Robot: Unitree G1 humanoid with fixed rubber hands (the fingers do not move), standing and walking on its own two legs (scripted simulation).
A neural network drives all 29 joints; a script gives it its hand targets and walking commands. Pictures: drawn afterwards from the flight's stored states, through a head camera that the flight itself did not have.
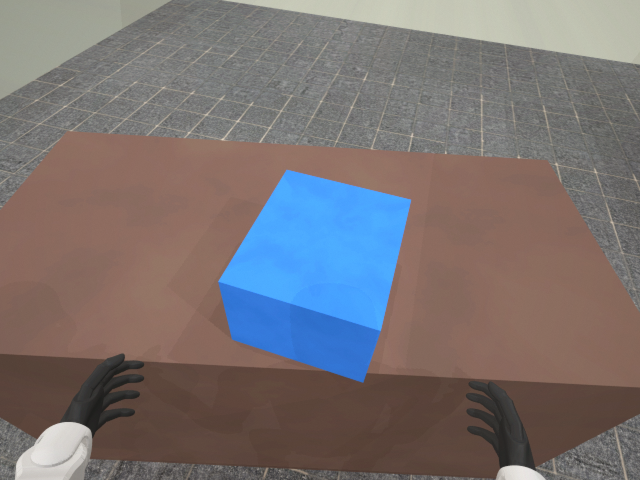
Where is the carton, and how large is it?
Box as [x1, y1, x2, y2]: [218, 170, 410, 382]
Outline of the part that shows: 286,170 218,281 232,339 362,382 380,331 410,200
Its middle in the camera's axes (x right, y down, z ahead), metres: +0.01 +0.05 +0.64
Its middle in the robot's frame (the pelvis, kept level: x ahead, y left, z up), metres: +0.43 +0.01 -0.03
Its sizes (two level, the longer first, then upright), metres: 0.254 0.219 0.160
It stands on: a pedestal, 0.66 m high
